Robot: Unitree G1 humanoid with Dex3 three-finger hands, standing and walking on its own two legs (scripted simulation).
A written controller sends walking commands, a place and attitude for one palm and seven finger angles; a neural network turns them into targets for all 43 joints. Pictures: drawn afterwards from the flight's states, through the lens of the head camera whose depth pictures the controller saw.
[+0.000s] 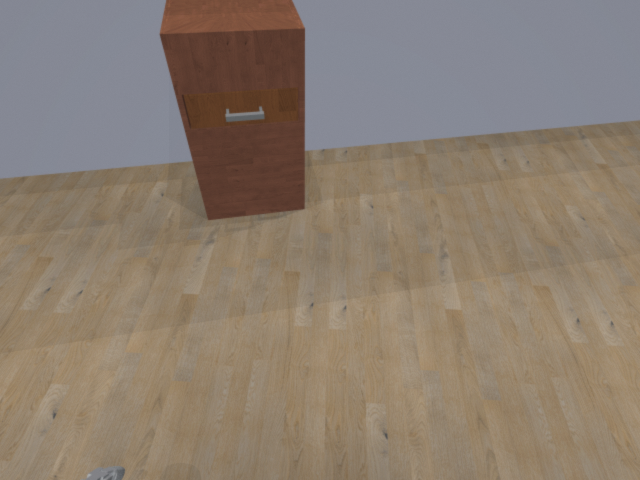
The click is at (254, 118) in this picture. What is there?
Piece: drawer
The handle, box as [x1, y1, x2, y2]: [225, 106, 264, 121]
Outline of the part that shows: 263,111 261,109 261,106 259,107 258,112 229,114 228,109 226,109 226,121 264,118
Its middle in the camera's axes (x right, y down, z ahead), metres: -0.27 -0.44 +1.36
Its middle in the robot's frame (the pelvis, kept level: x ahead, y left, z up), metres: +1.28 +0.32 -0.24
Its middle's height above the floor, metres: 0.53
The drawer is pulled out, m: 0.00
